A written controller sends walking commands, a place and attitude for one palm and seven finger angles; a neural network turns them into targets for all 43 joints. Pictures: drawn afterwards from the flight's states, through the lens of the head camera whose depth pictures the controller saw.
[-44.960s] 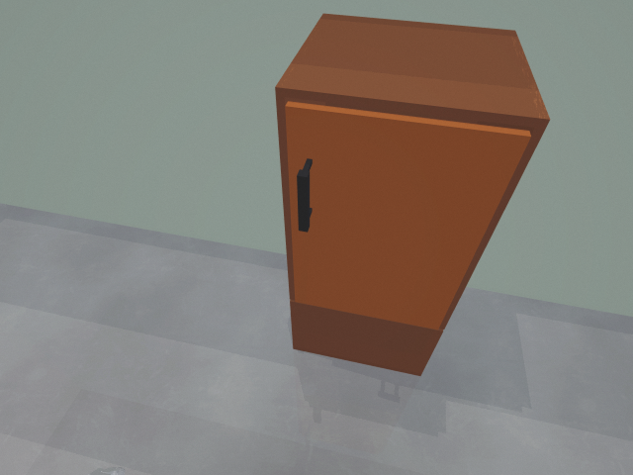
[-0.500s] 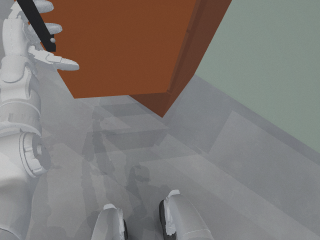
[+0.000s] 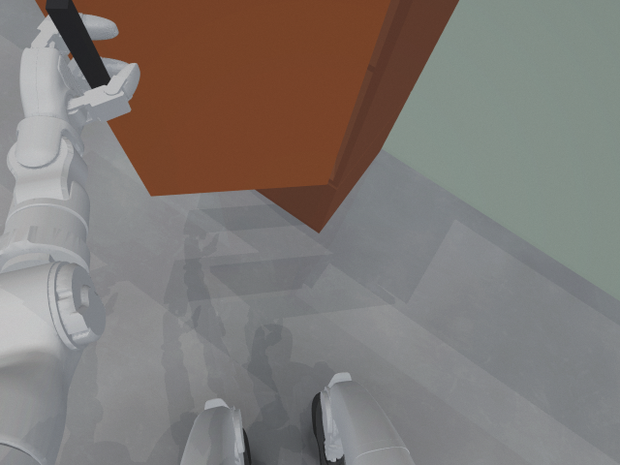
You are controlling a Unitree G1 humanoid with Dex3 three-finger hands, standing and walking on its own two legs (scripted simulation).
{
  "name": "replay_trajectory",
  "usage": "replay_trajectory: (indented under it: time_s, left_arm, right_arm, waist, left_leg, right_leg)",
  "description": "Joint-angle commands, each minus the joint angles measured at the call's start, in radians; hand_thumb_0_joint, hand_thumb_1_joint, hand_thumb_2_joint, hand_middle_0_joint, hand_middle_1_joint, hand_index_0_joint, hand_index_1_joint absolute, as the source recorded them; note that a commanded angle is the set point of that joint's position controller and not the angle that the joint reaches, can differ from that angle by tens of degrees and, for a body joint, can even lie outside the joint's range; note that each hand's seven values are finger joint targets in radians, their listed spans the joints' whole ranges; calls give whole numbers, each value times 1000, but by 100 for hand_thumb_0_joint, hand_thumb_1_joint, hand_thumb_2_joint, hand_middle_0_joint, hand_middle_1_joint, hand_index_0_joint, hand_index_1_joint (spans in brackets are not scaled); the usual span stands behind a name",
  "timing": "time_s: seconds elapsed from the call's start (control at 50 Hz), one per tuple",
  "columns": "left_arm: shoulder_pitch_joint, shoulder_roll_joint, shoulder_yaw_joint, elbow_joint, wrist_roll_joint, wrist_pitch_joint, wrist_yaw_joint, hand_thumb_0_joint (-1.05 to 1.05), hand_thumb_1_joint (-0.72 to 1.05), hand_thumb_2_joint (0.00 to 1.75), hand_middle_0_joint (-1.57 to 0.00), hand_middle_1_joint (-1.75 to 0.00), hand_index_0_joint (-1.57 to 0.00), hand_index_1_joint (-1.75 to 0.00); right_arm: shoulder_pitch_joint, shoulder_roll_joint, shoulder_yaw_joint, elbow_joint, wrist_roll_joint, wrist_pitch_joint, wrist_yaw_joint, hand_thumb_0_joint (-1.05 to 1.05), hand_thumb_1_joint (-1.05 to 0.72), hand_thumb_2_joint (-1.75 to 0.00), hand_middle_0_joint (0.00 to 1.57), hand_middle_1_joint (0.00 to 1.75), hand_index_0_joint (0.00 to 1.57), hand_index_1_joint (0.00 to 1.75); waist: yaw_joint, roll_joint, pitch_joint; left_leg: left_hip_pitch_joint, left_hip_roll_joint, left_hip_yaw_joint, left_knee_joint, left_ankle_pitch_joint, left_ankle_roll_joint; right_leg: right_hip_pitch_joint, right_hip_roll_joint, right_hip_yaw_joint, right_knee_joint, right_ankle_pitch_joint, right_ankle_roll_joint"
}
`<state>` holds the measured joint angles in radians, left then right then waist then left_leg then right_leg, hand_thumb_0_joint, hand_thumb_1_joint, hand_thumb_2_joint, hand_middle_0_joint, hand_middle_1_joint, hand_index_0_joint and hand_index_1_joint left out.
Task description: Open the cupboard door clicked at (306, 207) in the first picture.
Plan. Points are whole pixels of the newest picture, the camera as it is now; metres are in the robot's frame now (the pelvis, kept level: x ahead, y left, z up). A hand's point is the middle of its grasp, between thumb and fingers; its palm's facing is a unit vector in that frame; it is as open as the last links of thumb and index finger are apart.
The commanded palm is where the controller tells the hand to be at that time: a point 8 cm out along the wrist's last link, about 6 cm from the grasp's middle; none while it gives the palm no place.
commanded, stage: close the thumb around the handle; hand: left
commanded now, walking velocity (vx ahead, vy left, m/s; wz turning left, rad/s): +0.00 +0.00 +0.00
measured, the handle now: (89, 46) +0.61 +0.19 +0.08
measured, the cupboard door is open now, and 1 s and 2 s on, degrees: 43 76 84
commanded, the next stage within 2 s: pull the door open along its arc in 0.18 s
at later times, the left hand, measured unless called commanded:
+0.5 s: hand (113, 97) +0.54 +0.16 +0.07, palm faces +0.00 -1.00 -0.01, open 5.5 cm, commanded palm +0.49 +0.20 +0.07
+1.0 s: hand (197, 233) +0.37 +0.08 +0.07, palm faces +0.30 -0.95 +0.04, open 6.1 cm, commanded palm +0.30 +0.16 +0.07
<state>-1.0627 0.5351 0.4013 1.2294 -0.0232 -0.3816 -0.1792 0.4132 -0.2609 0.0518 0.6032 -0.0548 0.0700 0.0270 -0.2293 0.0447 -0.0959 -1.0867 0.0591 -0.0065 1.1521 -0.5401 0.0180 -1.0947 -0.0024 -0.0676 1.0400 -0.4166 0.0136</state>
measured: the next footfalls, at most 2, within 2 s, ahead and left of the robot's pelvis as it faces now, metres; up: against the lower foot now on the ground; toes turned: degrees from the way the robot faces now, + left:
none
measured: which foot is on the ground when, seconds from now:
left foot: down 0.00-1.00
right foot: down 0.00-1.00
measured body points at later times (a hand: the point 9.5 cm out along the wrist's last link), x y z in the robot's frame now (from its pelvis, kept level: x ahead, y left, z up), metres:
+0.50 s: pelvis +0.00 +0.00 +0.00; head +0.17 +0.02 +0.42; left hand +0.53 +0.22 +0.07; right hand -0.02 -0.26 -0.10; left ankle -0.01 +0.10 -0.65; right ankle +0.03 -0.14 -0.65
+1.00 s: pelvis +0.02 -0.01 +0.03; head +0.10 -0.01 +0.47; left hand +0.35 +0.13 +0.07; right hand +0.18 -0.24 -0.08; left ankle -0.01 +0.10 -0.65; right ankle +0.03 -0.14 -0.65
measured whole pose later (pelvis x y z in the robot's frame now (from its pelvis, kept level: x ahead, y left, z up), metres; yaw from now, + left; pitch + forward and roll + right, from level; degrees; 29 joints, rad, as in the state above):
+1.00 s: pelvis +0.02 -0.01 +0.03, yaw +0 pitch +17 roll +0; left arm -0.13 -0.07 -0.03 0.34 0.03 -0.36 0.41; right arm 0.21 -0.19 0.00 0.51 -0.06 0.06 0.06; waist -0.04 0.02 -0.14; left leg -0.75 0.04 0.05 0.98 -0.52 0.00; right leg -0.82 -0.01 -0.02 0.95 -0.43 0.00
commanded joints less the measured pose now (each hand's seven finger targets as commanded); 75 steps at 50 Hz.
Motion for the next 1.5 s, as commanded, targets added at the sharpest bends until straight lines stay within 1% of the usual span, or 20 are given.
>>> replay_trajectory:
  time_s: [0.0, 0.12, 0.2, 0.24, 0.26, 0.46, 0.52, 0.64, 0.66, 0.68, 0.72, 0.86, 0.98, 1.08, 1.16, 1.24, 1.26, 1.34, 1.4, 1.48]
  left_arm:
    - [-449, 213, 10, -241, -14, -83, -9, 0, 90, 90, -40, -135, -40, -135]
    - [-444, 182, -13, -229, -19, -78, -13, 0, 90, 90, -40, -135, -40, -135]
    - [-430, 198, -4, -194, -13, -70, -9, 0, 90, 90, -40, -135, -40, -135]
    - [-441, 242, 29, -210, -10, -76, -8, 0, 90, 90, -40, -135, -40, -135]
    - [-456, 213, 2, -216, -11, -75, -10, 0, 90, 90, -40, -135, -40, -135]
    - [-160, 151, 9, -294, -57, -63, -33, 0, 90, 90, -40, -135, -40, -135]
    - [-33, 121, 6, -390, -79, -60, -32, 0, 90, 90, -40, -135, -40, -135]
    - [287, -23, -62, -620, -133, -54, -11, 0, 90, 90, -40, -135, -40, -135]
    - [363, -99, -53, -670, -167, -55, 42, 0, 90, 90, -40, -135, -40, -135]
    - [411, -157, -85, -723, -175, -56, 87, 0, 90, 90, -40, -135, -40, -135]
    - [515, -189, -50, -811, -175, -63, 227, 0, 90, 90, -40, -135, -40, -135]
    - [838, -359, -169, -1045, -3, -66, 577, 0, 90, 90, -40, -135, -40, -135]
    - [916, -510, -330, -1158, 87, -43, 757, 0, 90, 90, -40, -135, -40, -135]
    - [975, -573, -433, -1201, 145, -35, 777, 0, 90, 90, -40, -135, -40, -135]
    - [907, -658, -529, -1169, 150, -24, 775, 0, 90, 90, -40, -135, -40, -135]
    - [833, -749, -624, -1157, 158, -16, 777, 0, 90, 90, -40, -135, -40, -135]
    - [747, -735, -621, -1152, 162, -19, 783, 0, 90, 90, -40, -135, -40, -135]
    - [776, -676, -557, -1118, 155, -25, 773, 0, 62, 78, -38, -132, -38, -132]
    - [786, -666, -540, -1093, 134, -24, 757, 0, 41, 69, -36, -130, -36, -130]
    - [728, -655, -537, -1074, 128, -47, 736, 0, 13, 57, -35, -127, -35, -127]
  right_arm:
    - [221, -189, -72, -17, 0, -1, -7, 0, -90, -90, 20, 30, 20, 30]
    - [217, -188, -72, -19, 2, 4, -9, 0, -90, -90, 20, 30, 20, 30]
    - [213, -188, -69, -16, 3, 5, -9, 0, -90, -90, 20, 30, 20, 30]
    - [218, -193, -71, -16, 2, 4, -13, 0, -90, -90, 20, 30, 20, 30]
    - [213, -188, -69, -17, 3, 3, -13, 0, -90, -90, 20, 30, 20, 30]
    - [183, -181, -81, -71, 21, 11, -4, 0, -90, -90, 20, 30, 20, 30]
    - [164, -176, -90, -96, 30, 11, 1, 0, -90, -90, 20, 30, 20, 30]
    - [94, -152, -106, -144, 55, 1, 11, 0, -90, -90, 20, 30, 20, 30]
    - [72, -134, -108, -158, 55, -9, 16, 0, -90, -90, 20, 30, 20, 30]
    - [51, -128, -109, -160, 55, -20, 23, 0, -90, -90, 20, 30, 20, 30]
    - [16, -115, -109, -169, 46, -38, 31, 0, -90, -90, 20, 30, 20, 30]
    - [-99, -60, -104, -196, 5, -39, 42, 0, -90, -90, 20, 30, 20, 30]
    - [-201, -18, -94, -195, -12, -38, 13, 0, -90, -90, 20, 30, 20, 30]
    - [-237, 9, -89, -181, -25, -51, -8, 0, -90, -90, 20, 30, 20, 30]
    - [-263, 14, -86, -161, -29, -73, -16, 0, -90, -90, 20, 30, 20, 30]
    - [-265, 14, -90, -140, -35, -103, -10, 0, -90, -90, 20, 30, 20, 30]
    - [-261, 8, -90, -127, -37, -107, -11, 0, -90, -90, 20, 30, 20, 30]
    - [-259, 7, -98, -122, -36, -111, -20, 0, -90, -90, 20, 30, 20, 30]
    - [-259, 4, -97, -120, -32, -112, -24, 0, -90, -90, 20, 30, 20, 30]
    - [-266, -3, -98, -108, -28, -117, -29, 0, -90, -90, 20, 30, 20, 30]
  waist:
    - [-17, 168, -582]
    - [-24, 159, -559]
    - [-24, 129, -528]
    - [-18, 134, -566]
    - [-25, 158, -558]
    - [55, 75, -571]
    - [86, 85, -587]
    - [138, 6, -528]
    - [172, 25, -508]
    - [173, 18, -490]
    - [211, -11, -447]
    - [273, -60, -414]
    - [268, -117, -360]
    - [256, -100, -348]
    - [219, -125, -303]
    - [187, -117, -324]
    - [170, -120, -322]
    - [205, -139, -380]
    - [205, -196, -367]
    - [194, -191, -325]
  left_leg:
    - [423, -29, -54, -110, 546, -5]
    - [422, -29, -56, -113, 542, -3]
    - [378, -32, -49, -116, 500, 0]
    - [385, -31, -50, -110, 510, 1]
    - [390, -33, -48, -110, 510, 0]
    - [392, -38, -26, -155, 533, -2]
    - [414, -42, -14, -174, 569, -1]
    - [411, -44, 16, -233, 583, 0]
    - [418, -44, 21, -245, 587, -10]
    - [423, -43, 28, -253, 584, -14]
    - [388, -46, 31, -268, 555, -23]
    - [386, -56, 46, -288, 515, -33]
    - [403, -65, 39, -291, 427, -35]
    - [424, -70, 39, -282, 408, -32]
    - [415, -73, 28, -266, 360, -30]
    - [432, -72, 24, -242, 362, -28]
    - [419, -72, 19, -234, 346, -27]
    - [391, -83, 22, -236, 325, -28]
    - [353, -87, 18, -240, 290, -28]
    - [334, -88, 18, -243, 228, -22]
  right_leg:
    - [278, 50, 15, -73, 374, -32]
    - [266, 51, 12, -75, 368, -34]
    - [284, 51, 17, -82, 356, -31]
    - [291, 50, 19, -76, 364, -31]
    - [282, 49, 21, -77, 365, -31]
    - [392, 53, 14, -89, 415, -32]
    - [437, 52, 16, -99, 454, -36]
    - [542, 44, 17, -130, 507, -31]
    - [537, 44, 6, -136, 486, -30]
    - [537, 44, 2, -142, 483, -29]
    - [564, 41, -5, -143, 470, -33]
    - [663, 12, 14, -133, 501, -49]
    - [681, 0, 34, -164, 451, -44]
    - [683, -9, 52, -179, 466, -42]
    - [640, -17, 55, -196, 430, -36]
    - [606, -21, 51, -194, 434, -32]
    - [590, -27, 57, -193, 418, -29]
    - [661, -44, 93, -205, 440, -22]
    - [693, -59, 121, -229, 434, -9]
    - [658, -67, 148, -267, 296, -7]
